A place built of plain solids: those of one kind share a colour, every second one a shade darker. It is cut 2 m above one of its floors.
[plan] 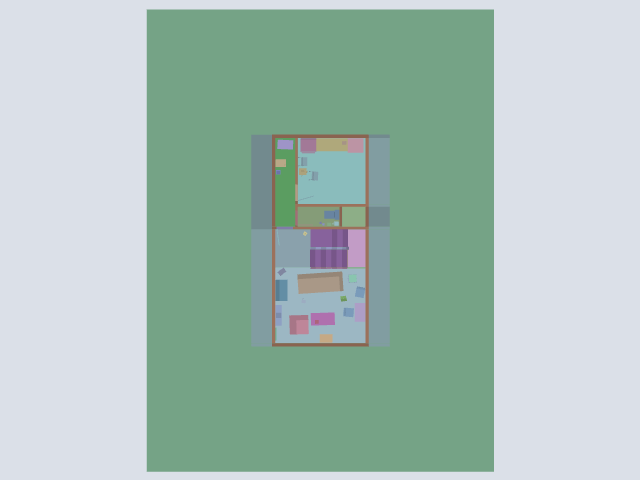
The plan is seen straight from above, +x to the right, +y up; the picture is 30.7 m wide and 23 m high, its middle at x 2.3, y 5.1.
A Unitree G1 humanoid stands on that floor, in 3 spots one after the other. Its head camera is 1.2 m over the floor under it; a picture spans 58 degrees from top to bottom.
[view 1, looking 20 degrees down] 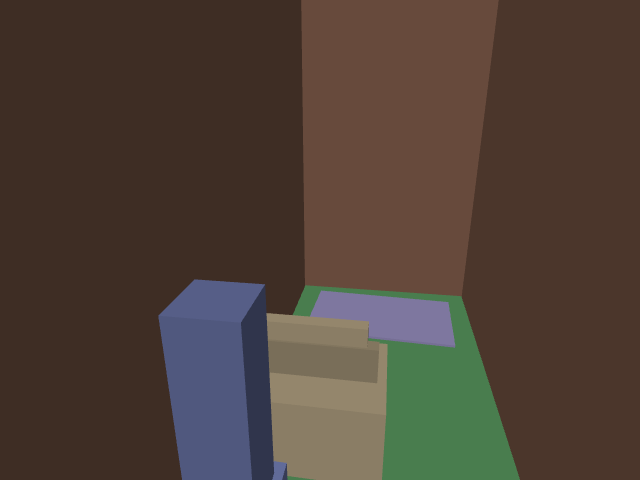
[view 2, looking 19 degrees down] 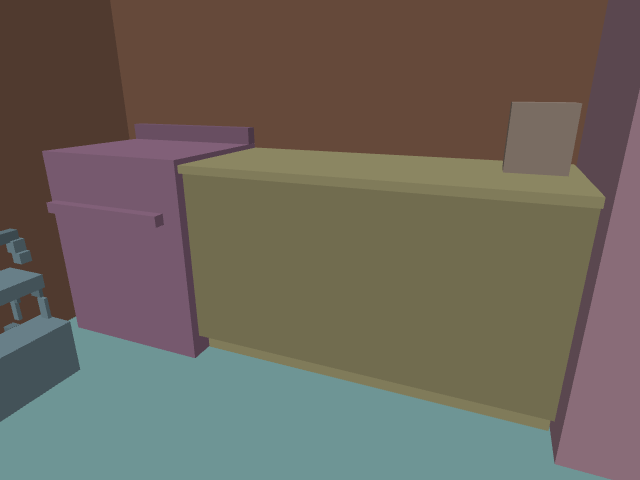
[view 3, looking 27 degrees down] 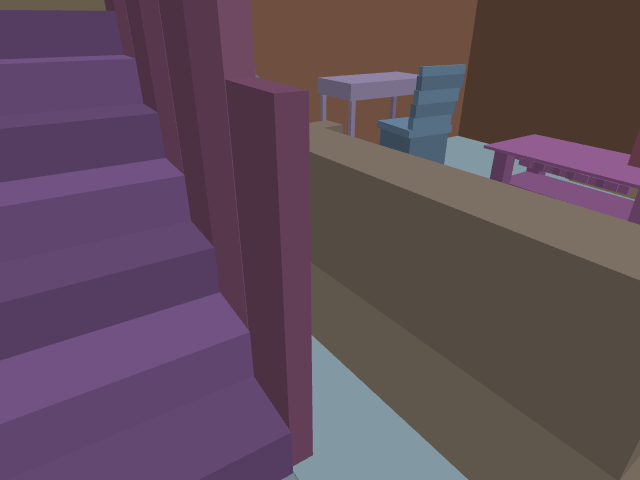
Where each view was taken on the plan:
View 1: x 0.64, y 7.57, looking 99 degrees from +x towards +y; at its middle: wall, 2.61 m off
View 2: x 3.33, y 7.92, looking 112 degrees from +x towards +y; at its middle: counter_run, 1.65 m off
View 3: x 1.07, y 4.17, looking -32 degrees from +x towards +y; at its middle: sofa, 1.41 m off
